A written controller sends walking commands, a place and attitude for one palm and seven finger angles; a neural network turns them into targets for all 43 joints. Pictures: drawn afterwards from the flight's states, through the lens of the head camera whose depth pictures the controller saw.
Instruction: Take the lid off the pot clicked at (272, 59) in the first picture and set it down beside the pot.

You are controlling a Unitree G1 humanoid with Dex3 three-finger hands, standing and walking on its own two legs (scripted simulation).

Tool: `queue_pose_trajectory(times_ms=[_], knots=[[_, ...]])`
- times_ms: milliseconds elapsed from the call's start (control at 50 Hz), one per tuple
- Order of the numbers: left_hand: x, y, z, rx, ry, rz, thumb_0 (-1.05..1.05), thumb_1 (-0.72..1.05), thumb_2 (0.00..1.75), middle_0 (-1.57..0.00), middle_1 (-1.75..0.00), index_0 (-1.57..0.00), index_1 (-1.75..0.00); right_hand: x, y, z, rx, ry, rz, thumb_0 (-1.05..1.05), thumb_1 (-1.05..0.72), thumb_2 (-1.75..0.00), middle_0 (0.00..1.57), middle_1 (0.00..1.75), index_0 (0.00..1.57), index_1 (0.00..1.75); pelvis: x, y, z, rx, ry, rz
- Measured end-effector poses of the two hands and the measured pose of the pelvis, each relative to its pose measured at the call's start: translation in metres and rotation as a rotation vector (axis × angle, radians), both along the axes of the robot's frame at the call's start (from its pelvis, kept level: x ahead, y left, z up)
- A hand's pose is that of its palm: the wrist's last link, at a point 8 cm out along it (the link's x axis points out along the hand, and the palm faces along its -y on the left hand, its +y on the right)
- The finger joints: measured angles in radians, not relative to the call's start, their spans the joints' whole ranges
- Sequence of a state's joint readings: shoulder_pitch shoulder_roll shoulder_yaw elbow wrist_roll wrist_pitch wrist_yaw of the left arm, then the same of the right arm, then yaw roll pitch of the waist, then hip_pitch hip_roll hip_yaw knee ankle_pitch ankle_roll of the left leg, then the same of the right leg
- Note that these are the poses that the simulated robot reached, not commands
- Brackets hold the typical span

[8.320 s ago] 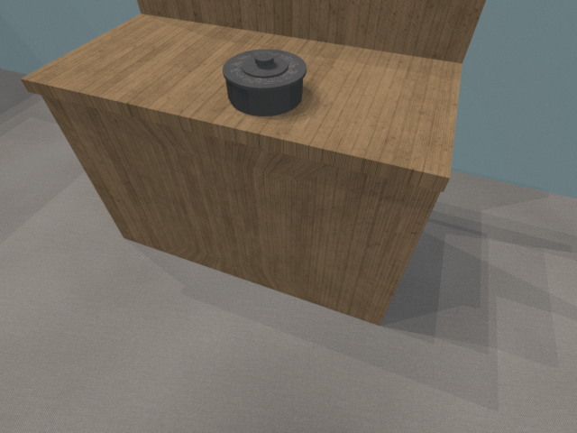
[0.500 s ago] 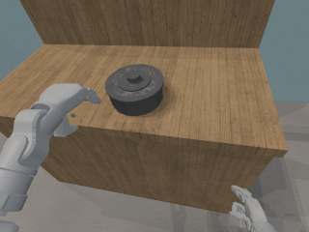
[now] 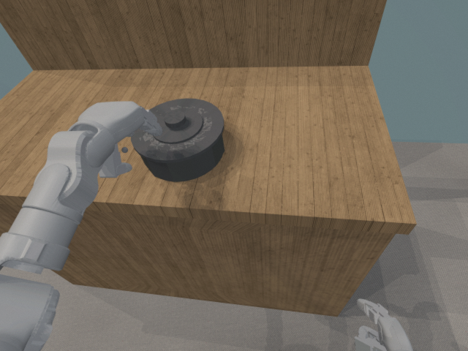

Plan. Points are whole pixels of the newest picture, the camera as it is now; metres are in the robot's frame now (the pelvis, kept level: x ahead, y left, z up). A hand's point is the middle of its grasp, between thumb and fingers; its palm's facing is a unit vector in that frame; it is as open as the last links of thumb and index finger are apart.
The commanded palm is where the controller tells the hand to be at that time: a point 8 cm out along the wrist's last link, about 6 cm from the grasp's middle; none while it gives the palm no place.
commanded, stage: move the open hand above the knob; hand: left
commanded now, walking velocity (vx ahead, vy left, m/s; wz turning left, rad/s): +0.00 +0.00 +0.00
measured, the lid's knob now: (175, 119) +0.55 +0.15 +0.10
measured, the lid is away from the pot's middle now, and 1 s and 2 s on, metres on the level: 0.00 0.00 0.00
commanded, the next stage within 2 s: lower the open fingers around the knob in 1.74 s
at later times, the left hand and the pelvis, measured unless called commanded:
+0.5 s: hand (145, 125) +0.46 +0.17 +0.16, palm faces -0.29 +0.01 -0.96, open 10.5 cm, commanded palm +0.46 +0.17 +0.23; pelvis +0.01 +0.01 +0.00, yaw +0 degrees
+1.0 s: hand (171, 98) +0.53 +0.14 +0.16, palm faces -0.33 -0.02 -0.94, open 10.5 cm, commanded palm +0.52 +0.15 +0.23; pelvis +0.02 +0.01 +0.00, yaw -3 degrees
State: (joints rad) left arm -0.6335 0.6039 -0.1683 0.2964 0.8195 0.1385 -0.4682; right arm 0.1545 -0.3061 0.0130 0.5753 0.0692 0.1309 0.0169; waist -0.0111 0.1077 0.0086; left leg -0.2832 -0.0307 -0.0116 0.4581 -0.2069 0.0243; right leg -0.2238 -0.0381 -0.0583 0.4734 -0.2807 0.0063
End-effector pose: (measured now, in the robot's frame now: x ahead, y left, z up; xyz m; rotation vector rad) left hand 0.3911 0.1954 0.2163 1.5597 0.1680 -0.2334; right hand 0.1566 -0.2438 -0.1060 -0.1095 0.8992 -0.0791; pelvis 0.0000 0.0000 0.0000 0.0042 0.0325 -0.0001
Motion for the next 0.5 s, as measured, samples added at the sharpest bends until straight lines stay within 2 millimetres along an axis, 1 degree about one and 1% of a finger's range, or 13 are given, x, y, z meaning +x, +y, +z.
queue_pose_trajectory(times_ms=[180,380,500], knots=[[0.022,-0.005,0.003,0.001,0.007,0.009,0.00,-0.35,1.48,-0.82,-0.08,-0.82,-0.09,-0.010,-0.006,-0.003,-0.006,0.037,-0.035,0.01,-0.91,-0.90,0.19,0.30,0.20,0.30,0.005,0.000,0.000,0.001,0.015,-0.006],[0.042,-0.015,0.004,0.006,0.018,0.005,0.00,-0.35,1.48,-0.82,-0.08,-0.82,-0.09,-0.018,-0.005,-0.005,-0.010,0.067,-0.058,0.01,-0.91,-0.90,0.19,0.30,0.20,0.30,0.007,0.003,0.000,-0.001,0.030,-0.004],[0.060,-0.023,0.003,0.007,0.041,0.015,0.00,-0.35,1.48,-0.82,-0.08,-0.82,-0.09,-0.031,-0.003,-0.008,-0.020,0.101,-0.082,0.01,-0.91,-0.90,0.19,0.30,0.20,0.30,0.006,0.006,-0.001,-0.002,0.044,-0.006]])
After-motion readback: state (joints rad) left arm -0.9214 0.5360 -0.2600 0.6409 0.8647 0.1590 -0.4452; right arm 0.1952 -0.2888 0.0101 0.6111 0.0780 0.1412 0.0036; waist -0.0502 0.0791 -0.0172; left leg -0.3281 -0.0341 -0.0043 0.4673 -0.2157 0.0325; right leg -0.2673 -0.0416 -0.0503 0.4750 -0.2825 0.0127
